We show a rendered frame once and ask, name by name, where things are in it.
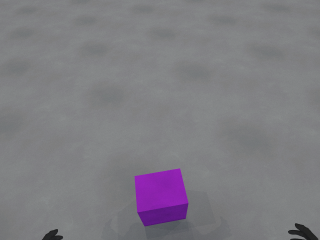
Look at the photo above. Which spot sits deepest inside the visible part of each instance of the carton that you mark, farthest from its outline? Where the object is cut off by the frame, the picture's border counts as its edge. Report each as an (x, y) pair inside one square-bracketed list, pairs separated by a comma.
[(161, 197)]

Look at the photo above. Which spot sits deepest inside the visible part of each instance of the robot right hand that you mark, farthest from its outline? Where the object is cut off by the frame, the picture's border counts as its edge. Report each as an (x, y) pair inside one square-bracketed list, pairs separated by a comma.
[(303, 232)]

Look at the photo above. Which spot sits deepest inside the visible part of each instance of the robot left hand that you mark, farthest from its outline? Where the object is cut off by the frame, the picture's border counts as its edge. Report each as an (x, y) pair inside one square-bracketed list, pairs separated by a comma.
[(52, 235)]

